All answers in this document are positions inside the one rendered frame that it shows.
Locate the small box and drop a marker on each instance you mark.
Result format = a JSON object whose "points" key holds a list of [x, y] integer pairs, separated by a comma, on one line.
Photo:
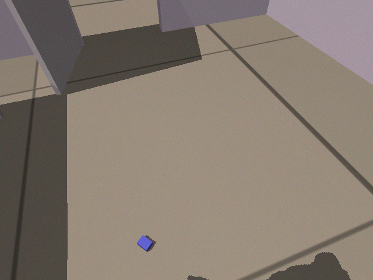
{"points": [[145, 243]]}

